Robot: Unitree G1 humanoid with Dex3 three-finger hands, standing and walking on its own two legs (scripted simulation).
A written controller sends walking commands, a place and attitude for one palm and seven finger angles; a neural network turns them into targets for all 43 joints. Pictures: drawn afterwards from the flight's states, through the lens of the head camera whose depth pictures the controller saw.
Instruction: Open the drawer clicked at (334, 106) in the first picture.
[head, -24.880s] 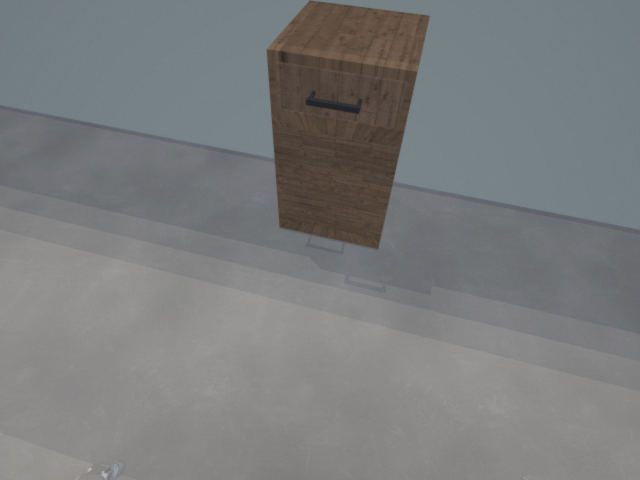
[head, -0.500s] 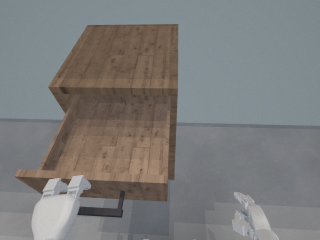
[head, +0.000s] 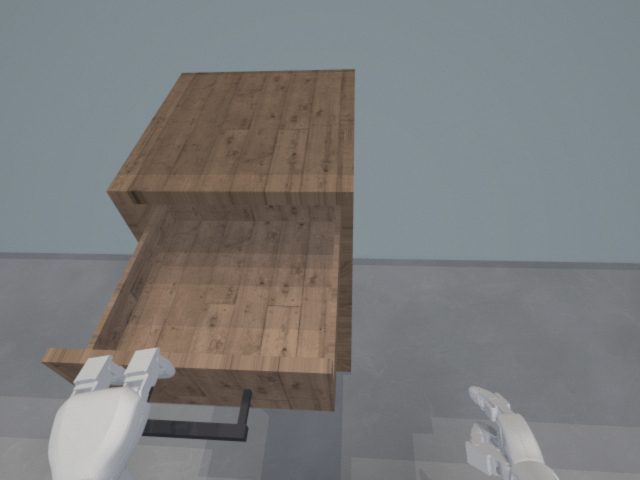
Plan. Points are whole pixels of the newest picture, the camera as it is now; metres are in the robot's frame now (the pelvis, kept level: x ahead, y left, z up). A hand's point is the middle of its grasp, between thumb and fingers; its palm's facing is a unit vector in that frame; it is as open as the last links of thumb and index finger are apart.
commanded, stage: lift the hand off the handle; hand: left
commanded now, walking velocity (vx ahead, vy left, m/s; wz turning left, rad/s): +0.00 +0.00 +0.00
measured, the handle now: (191, 413) +0.22 +0.22 -0.07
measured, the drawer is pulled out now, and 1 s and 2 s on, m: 0.30 0.30 0.30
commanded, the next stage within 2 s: draw the hand back to the body in 0.72 s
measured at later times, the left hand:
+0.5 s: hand (120, 415) +0.17 +0.24 +0.05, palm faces +0.03 -0.11 -0.99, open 13.8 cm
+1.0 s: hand (107, 401) +0.18 +0.25 +0.08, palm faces +0.05 -0.10 -0.99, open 13.8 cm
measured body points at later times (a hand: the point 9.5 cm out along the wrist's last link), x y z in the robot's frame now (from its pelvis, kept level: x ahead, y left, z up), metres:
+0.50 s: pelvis +0.00 +0.00 +0.01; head +0.02 -0.03 +0.46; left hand +0.16 +0.24 +0.11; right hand +0.22 -0.22 -0.08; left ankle -0.02 +0.10 -0.69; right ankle +0.01 -0.09 -0.69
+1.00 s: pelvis +0.02 +0.01 +0.02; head +0.03 -0.02 +0.47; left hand +0.17 +0.25 +0.13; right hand +0.23 -0.20 -0.07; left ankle -0.02 +0.10 -0.69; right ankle +0.01 -0.09 -0.69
